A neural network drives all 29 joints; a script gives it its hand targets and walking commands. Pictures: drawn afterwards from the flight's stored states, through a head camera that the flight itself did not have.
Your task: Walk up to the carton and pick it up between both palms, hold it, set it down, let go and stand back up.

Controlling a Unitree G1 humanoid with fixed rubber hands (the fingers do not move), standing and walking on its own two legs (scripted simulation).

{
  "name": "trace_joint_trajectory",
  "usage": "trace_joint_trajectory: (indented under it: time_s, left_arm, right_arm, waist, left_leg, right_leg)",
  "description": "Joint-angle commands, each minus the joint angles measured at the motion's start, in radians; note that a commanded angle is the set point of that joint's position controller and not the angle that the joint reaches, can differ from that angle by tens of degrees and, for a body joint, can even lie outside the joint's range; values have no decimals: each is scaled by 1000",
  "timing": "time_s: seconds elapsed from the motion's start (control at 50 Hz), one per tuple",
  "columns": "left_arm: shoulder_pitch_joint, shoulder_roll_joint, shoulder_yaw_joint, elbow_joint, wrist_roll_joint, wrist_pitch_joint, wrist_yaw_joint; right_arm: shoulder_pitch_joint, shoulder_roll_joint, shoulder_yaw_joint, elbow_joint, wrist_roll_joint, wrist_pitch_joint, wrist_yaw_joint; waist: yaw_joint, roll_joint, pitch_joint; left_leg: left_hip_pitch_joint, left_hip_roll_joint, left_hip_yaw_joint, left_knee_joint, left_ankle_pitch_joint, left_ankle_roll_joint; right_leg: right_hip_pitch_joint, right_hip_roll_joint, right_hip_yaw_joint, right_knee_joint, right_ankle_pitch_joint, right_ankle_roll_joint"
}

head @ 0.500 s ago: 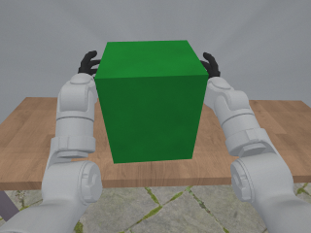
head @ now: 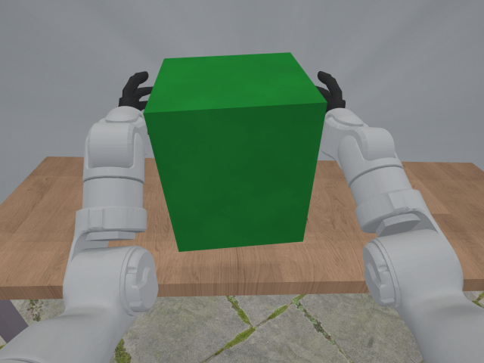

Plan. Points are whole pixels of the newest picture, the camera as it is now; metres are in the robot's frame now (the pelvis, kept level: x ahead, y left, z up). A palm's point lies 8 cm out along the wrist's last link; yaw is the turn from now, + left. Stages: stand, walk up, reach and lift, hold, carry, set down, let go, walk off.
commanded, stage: reach and lift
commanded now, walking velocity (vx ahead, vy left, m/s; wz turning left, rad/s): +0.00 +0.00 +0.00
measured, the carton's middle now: (234, 151) +0.39 +0.00 +0.24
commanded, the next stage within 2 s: hold in 0.10 s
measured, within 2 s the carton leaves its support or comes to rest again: neither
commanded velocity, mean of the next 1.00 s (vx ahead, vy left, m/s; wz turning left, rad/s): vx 0.00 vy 0.00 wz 0.00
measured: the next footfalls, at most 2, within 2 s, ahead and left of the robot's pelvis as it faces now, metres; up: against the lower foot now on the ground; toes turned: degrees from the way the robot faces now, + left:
none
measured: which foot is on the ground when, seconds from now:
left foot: down 0.00-1.00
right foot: down 0.00-1.00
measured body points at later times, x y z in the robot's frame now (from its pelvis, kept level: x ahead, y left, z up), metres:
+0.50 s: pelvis -0.01 -0.01 +0.00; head -0.10 +0.01 +0.44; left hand +0.38 +0.15 +0.31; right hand +0.38 -0.15 +0.31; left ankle +0.01 +0.11 -0.75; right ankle -0.01 -0.12 -0.75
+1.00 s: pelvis +0.00 +0.00 +0.00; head -0.10 +0.01 +0.44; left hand +0.39 +0.16 +0.31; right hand +0.39 -0.15 +0.31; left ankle +0.01 +0.11 -0.75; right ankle -0.01 -0.12 -0.75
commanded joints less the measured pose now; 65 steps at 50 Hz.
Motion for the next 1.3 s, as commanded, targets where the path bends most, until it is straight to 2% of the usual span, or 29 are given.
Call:
trace_joint_trajectory:
  time_s: [0.0, 0.04, 0.06, 0.16, 0.2, 0.22, 0.26, 0.34, 0.4, 0.5, 0.6, 0.66, 0.68, 0.72, 0.76, 0.8, 0.82, 0.88, 0.92, 0.94, 0.98, 1.0, 1.06, 1.08, 1.14, 1.2, 1.24, 1.28]
  left_arm:
    - [-793, -634, -386, -117, -176, -114, -122]
    - [-804, -618, -351, -59, -167, -112, -124]
    - [-804, -626, -348, -40, -161, -113, -125]
    - [-838, -613, -321, -18, -164, -128, -121]
    - [-825, -620, -326, -27, -170, -129, -121]
    - [-829, -623, -332, -28, -179, -128, -120]
    - [-824, -618, -333, -55, -186, -126, -120]
    - [-831, -591, -298, -3, -163, -121, -127]
    - [-869, -601, -317, -11, -175, -129, -124]
    - [-880, -634, -337, -16, -204, -135, -123]
    - [-884, -621, -305, 21, -189, -143, -123]
    - [-872, -610, -295, 26, -181, -138, -120]
    - [-879, -599, -290, 12, -179, -139, -120]
    - [-858, -590, -275, 39, -165, -133, -122]
    - [-851, -602, -279, 35, -171, -130, -126]
    - [-858, -622, -316, -23, -194, -136, -127]
    - [-854, -604, -299, -19, -182, -131, -127]
    - [-825, -586, -297, 17, -160, -120, -129]
    - [-839, -597, -311, -16, -163, -120, -131]
    - [-826, -602, -309, -8, -165, -116, -132]
    - [-836, -632, -331, -25, -185, -121, -133]
    - [-841, -646, -359, -37, -202, -121, -130]
    - [-871, -649, -364, -80, -221, -131, -118]
    - [-876, -648, -349, -57, -211, -127, -118]
    - [-860, -619, -315, -11, -181, -122, -118]
    - [-849, -611, -297, 18, -169, -123, -125]
    - [-838, -601, -285, 37, -161, -122, -126]
    - [-846, -607, -301, -4, -165, -125, -127]
  right_arm:
    - [-819, 683, 213, -296, 133, 13, 108]
    - [-832, 689, 200, -253, 128, 21, 113]
    - [-848, 693, 190, -246, 120, 20, 115]
    - [-865, 701, 189, -211, 137, 19, 121]
    - [-868, 695, 195, -228, 146, 16, 116]
    - [-885, 696, 205, -260, 158, 15, 113]
    - [-857, 692, 207, -259, 164, 24, 106]
    - [-853, 683, 176, -211, 145, 31, 108]
    - [-866, 685, 155, -184, 139, 31, 114]
    - [-895, 691, 159, -222, 150, 24, 114]
    - [-900, 693, 146, -209, 131, 27, 118]
    - [-905, 680, 153, -202, 146, 27, 117]
    - [-887, 685, 158, -193, 144, 32, 116]
    - [-891, 688, 168, -194, 153, 33, 115]
    - [-901, 680, 166, -213, 159, 28, 112]
    - [-884, 686, 172, -232, 170, 28, 109]
    - [-876, 675, 172, -232, 176, 31, 108]
    - [-867, 667, 176, -216, 169, 37, 107]
    - [-838, 653, 158, -192, 158, 38, 107]
    - [-834, 646, 153, -185, 160, 42, 109]
    - [-876, 669, 167, -261, 164, 31, 111]
    - [-903, 673, 179, -301, 172, 24, 109]
    - [-902, 699, 190, -321, 177, 29, 106]
    - [-898, 690, 174, -293, 171, 33, 108]
    - [-877, 691, 165, -231, 153, 40, 115]
    - [-885, 679, 154, -206, 139, 41, 115]
    - [-902, 671, 161, -210, 153, 38, 115]
    - [-882, 681, 162, -213, 165, 37, 112]
  waist:
    - [-15, 47, -321]
    - [4, 27, -285]
    - [2, 27, -277]
    - [26, 28, -312]
    - [11, 30, -362]
    - [17, 35, -378]
    - [10, 35, -388]
    - [15, 23, -310]
    - [3, 37, -306]
    - [-11, 52, -365]
    - [2, 32, -340]
    - [11, 49, -353]
    - [9, 21, -356]
    - [23, 19, -321]
    - [15, 28, -348]
    - [0, 44, -389]
    - [10, 41, -369]
    - [8, 49, -302]
    - [-9, 57, -314]
    - [-4, 63, -299]
    - [-1, 45, -354]
    - [-11, 55, -391]
    - [-15, 42, -413]
    - [-10, 58, -363]
    - [14, 37, -322]
    - [12, 29, -331]
    - [18, 35, -321]
    - [11, 48, -344]
  left_leg:
    - [138, -77, -58, -25, 302, -68]
    - [96, -74, -50, -43, 227, -58]
    - [79, -73, -51, -49, 214, -54]
    - [91, -79, -50, -35, 254, -51]
    - [111, -78, -53, -20, 288, -53]
    - [116, -80, -53, -11, 305, -54]
    - [136, -81, -55, -4, 328, -58]
    - [92, -77, -49, -31, 235, -54]
    - [70, -77, -55, -38, 215, -50]
    - [101, -79, -63, -23, 244, -59]
    - [47, -77, -64, -43, 181, -45]
    - [78, -78, -63, -27, 242, -52]
    - [86, -75, -61, -29, 232, -49]
    - [72, -76, -59, -35, 231, -44]
    - [89, -75, -61, -24, 265, -49]
    - [111, -74, -65, -6, 325, -63]
    - [118, -78, -60, -5, 327, -64]
    - [106, -74, -61, -18, 292, -58]
    - [115, -70, -65, -17, 302, -67]
    - [101, -71, -66, -22, 294, -70]
    - [109, -73, -67, -13, 307, -70]
    - [113, -78, -67, -4, 331, -70]
    - [140, -78, -74, 8, 348, -68]
    - [118, -77, -75, -5, 304, -68]
    - [83, -74, -69, -31, 238, -55]
    - [71, -79, -63, -38, 210, -48]
    - [80, -77, -63, -31, 246, -49]
    - [97, -75, -62, -17, 297, -58]
  right_leg:
    - [51, 89, 57, 9, 224, 44]
    - [34, 88, 65, 1, 159, 47]
    - [29, 85, 63, 1, 154, 48]
    - [36, 82, 74, 7, 193, 50]
    - [49, 83, 74, 13, 229, 48]
    - [64, 84, 79, 13, 243, 50]
    - [63, 82, 81, 14, 275, 55]
    - [34, 81, 76, -4, 176, 53]
    - [24, 77, 76, -2, 152, 49]
    - [28, 78, 73, 3, 169, 44]
    - [32, 76, 75, 3, 121, 45]
    - [39, 77, 78, 4, 173, 42]
    - [41, 79, 77, 7, 169, 48]
    - [47, 76, 75, 3, 176, 51]
    - [52, 77, 77, 7, 200, 47]
    - [67, 82, 76, 15, 245, 42]
    - [59, 81, 76, 9, 249, 45]
    - [54, 79, 78, 4, 230, 46]
    - [47, 81, 76, 4, 212, 43]
    - [42, 85, 74, 0, 202, 37]
    - [55, 86, 69, 8, 205, 39]
    - [56, 84, 73, 14, 238, 39]
    - [48, 89, 74, 18, 263, 44]
    - [29, 87, 73, 8, 214, 42]
    - [25, 84, 72, 4, 159, 43]
    - [50, 76, 80, 4, 156, 44]
    - [47, 76, 80, 5, 186, 43]
    - [60, 83, 78, 10, 228, 42]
